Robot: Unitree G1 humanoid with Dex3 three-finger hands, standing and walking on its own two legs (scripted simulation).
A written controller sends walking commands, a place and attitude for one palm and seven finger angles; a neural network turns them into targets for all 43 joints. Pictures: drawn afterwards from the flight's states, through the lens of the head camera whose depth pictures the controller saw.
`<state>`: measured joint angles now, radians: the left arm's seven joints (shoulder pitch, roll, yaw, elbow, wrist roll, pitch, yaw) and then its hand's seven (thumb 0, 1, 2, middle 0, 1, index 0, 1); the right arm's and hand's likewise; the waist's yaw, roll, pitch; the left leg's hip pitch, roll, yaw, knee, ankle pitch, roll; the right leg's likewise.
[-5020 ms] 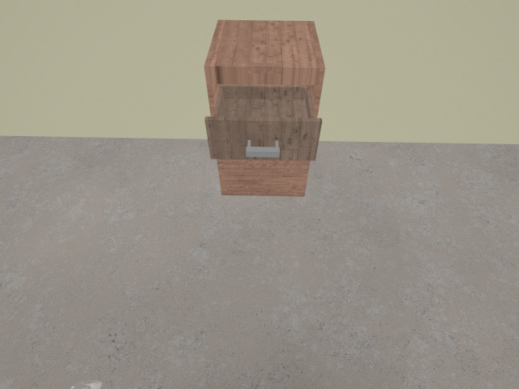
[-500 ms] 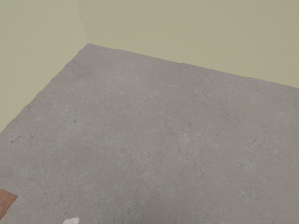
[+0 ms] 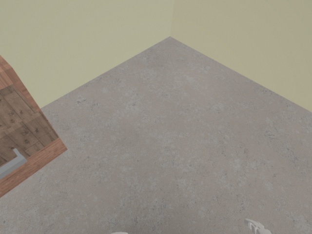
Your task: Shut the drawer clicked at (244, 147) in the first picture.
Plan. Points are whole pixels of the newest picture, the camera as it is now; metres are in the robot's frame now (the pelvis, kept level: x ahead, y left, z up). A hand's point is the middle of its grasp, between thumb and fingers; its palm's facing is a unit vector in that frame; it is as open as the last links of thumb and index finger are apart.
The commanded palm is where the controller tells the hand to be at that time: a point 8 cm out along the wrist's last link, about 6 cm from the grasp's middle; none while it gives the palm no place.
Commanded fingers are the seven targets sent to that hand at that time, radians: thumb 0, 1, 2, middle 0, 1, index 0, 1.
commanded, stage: turn to face it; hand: left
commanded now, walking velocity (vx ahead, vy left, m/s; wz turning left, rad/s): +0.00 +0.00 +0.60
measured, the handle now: (5, 164) +0.31 +0.56 -0.21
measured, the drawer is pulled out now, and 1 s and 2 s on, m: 0.22 0.22 0.22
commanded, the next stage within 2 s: take the last steps up to it in 1.38 s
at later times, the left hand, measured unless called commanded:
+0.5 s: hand out of the picture +0.05 +0.21 -0.13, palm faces +0.30 -0.91 -0.29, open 7.3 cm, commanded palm none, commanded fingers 0.00 0.90 0.90 -0.20 -0.30 -0.20 -0.30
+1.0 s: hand out of the picture -0.10 +0.27 -0.16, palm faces +0.59 -0.76 -0.26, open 7.3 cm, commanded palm none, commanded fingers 0.00 0.90 0.90 -0.20 -0.30 -0.20 -0.30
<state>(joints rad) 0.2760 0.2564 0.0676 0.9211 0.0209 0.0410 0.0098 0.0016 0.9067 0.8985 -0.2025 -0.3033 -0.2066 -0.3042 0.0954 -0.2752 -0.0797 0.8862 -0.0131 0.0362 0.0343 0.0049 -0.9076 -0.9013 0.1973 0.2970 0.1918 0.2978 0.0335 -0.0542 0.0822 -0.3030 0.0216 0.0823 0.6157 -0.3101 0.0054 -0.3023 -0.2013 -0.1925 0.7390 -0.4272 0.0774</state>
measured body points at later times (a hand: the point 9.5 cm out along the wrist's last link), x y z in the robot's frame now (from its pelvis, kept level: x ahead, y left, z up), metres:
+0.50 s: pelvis +0.00 -0.02 +0.01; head +0.04 -0.03 +0.46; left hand +0.03 +0.26 -0.11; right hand +0.12 -0.25 -0.14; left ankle -0.02 +0.10 -0.68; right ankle +0.02 -0.13 -0.72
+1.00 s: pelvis -0.02 +0.05 +0.02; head +0.00 +0.09 +0.46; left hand -0.13 +0.31 -0.14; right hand +0.22 -0.11 -0.11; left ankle -0.06 +0.12 -0.72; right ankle +0.04 -0.11 -0.64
